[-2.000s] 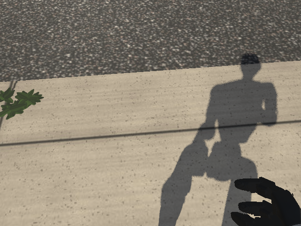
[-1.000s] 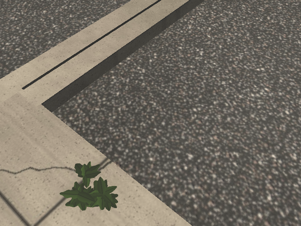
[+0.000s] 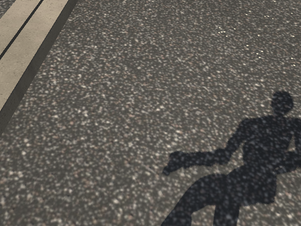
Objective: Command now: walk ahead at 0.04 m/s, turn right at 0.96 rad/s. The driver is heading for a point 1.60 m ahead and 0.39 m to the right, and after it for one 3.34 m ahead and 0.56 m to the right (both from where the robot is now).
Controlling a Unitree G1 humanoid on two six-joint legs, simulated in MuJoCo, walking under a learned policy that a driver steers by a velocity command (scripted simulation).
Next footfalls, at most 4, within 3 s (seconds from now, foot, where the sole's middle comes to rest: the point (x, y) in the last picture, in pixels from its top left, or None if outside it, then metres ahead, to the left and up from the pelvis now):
0.34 right None -0.06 -0.16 -0.66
0.76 left None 0.17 -0.12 -0.77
1.20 right None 0.09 -0.27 -0.76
1.84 left None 0.09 0.05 -0.77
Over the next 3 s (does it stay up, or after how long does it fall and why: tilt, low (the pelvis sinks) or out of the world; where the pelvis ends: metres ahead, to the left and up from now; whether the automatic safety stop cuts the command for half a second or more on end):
stays up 0.95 -0.19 0.01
